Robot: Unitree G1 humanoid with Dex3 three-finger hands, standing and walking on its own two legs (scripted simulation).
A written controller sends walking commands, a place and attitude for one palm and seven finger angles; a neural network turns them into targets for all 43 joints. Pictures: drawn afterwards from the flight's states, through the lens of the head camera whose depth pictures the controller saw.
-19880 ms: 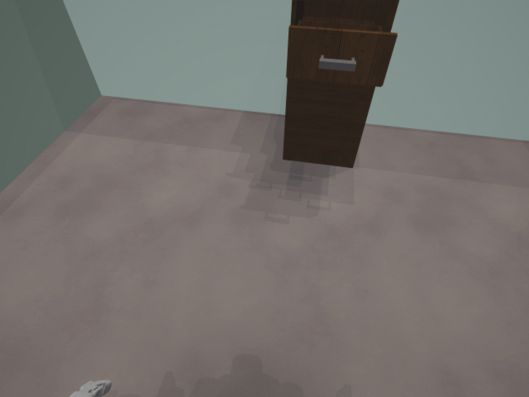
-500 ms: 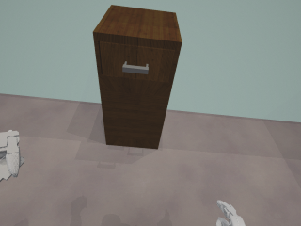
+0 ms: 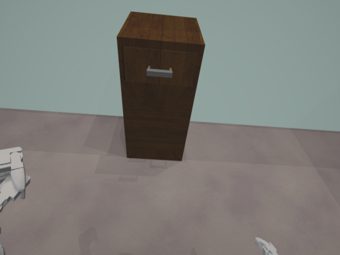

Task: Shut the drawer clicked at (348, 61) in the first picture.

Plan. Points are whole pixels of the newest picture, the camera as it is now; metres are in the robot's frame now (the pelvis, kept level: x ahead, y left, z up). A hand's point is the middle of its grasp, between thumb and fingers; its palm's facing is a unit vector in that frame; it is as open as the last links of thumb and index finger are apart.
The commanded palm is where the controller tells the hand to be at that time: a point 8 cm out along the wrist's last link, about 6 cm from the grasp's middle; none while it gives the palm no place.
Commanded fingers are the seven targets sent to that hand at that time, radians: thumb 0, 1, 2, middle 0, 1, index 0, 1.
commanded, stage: stop stepping back and stand still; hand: left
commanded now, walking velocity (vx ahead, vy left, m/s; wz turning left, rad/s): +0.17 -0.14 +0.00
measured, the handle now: (159, 70) +0.95 +0.12 -0.01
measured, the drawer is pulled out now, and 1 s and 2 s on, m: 0.00 0.00 0.00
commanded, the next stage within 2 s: let the arm hang, fingers relaxed in 0.96 s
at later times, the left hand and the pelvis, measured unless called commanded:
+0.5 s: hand (39, 189) +0.17 +0.24 +0.17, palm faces +0.43 -0.79 -0.43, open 3.3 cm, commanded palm +0.12 +0.28 +0.19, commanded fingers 0.00 0.90 0.90 -1.40 -1.60 -1.40 -1.60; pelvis +0.00 -0.01 +0.01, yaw +3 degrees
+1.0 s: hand (46, 169) +0.20 +0.24 +0.17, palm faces +0.37 -0.80 -0.47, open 3.3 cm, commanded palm +0.14 +0.28 +0.19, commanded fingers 0.00 0.90 0.90 -1.40 -1.60 -1.40 -1.60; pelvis +0.02 +0.00 +0.02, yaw +2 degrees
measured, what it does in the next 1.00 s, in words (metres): steps on the spot: left foot, then right foot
